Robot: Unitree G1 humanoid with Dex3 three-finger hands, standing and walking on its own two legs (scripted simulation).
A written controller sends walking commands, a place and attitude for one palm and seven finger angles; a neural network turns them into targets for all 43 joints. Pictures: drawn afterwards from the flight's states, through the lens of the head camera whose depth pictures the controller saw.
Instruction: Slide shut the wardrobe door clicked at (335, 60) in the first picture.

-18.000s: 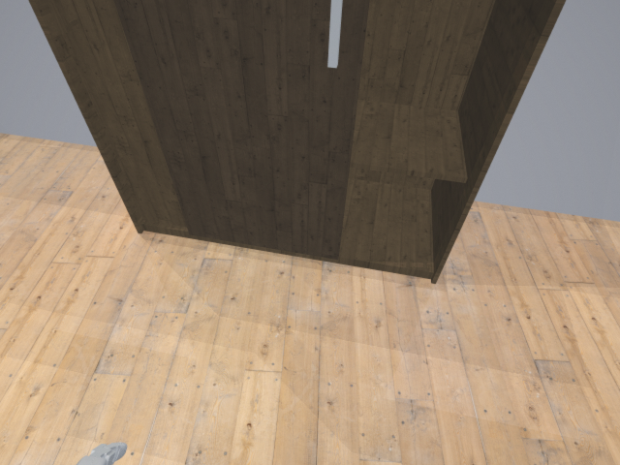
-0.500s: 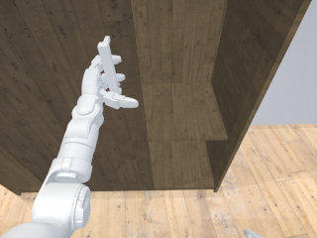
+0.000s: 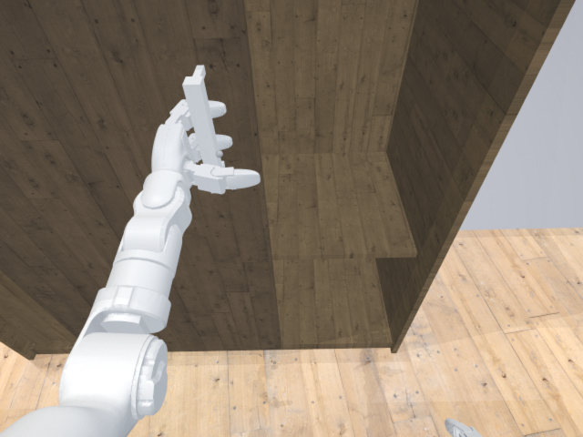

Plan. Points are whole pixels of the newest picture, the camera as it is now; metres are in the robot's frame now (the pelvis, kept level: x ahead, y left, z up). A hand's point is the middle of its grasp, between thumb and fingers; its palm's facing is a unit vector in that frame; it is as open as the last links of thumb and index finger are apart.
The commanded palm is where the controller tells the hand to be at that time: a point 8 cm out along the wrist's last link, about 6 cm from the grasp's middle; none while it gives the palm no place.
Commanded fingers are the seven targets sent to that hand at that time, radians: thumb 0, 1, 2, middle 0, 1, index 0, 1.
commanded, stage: grip the handle and tug to test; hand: left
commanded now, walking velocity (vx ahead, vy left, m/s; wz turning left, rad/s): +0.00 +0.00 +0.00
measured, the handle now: (209, 133) +0.50 +0.13 +0.18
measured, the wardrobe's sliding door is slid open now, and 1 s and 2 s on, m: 0.38 0.38 0.38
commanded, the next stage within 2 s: tug the door sideways, standing still in 1.20 s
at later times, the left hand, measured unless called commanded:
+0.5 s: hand (220, 152) +0.45 +0.10 +0.18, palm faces +0.04 -1.00 -0.01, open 5.6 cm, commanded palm +0.42 +0.15 +0.18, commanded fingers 0.00 0.90 0.90 -0.45 -1.40 -0.45 -1.40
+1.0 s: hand (220, 153) +0.45 +0.10 +0.18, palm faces +0.04 -1.00 -0.01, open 5.6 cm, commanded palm +0.41 +0.15 +0.18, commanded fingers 0.00 0.90 0.90 -0.45 -1.40 -0.45 -1.40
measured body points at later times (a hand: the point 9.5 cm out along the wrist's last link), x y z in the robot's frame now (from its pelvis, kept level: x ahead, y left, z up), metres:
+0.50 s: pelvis +0.00 +0.00 +0.00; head +0.01 -0.02 +0.45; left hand +0.44 +0.16 +0.18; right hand +0.09 -0.25 -0.13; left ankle +0.02 +0.13 -0.74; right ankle -0.06 -0.11 -0.74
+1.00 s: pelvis +0.00 +0.00 +0.00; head +0.01 -0.02 +0.45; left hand +0.44 +0.16 +0.18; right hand +0.10 -0.25 -0.12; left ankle +0.02 +0.13 -0.74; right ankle -0.06 -0.11 -0.74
